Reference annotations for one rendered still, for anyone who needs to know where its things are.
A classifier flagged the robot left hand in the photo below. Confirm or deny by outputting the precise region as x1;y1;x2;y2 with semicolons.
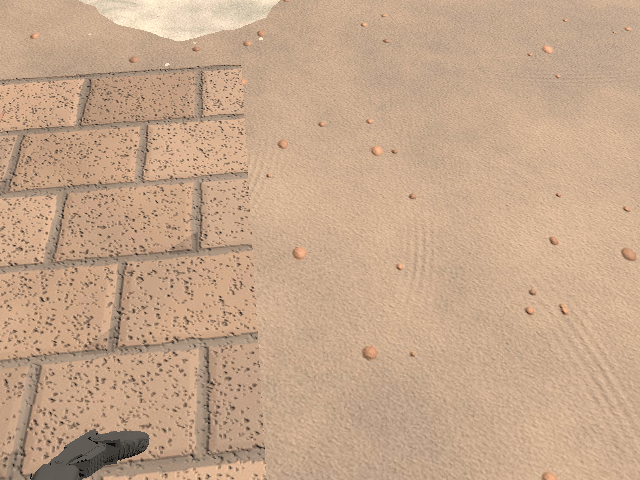
30;430;150;480

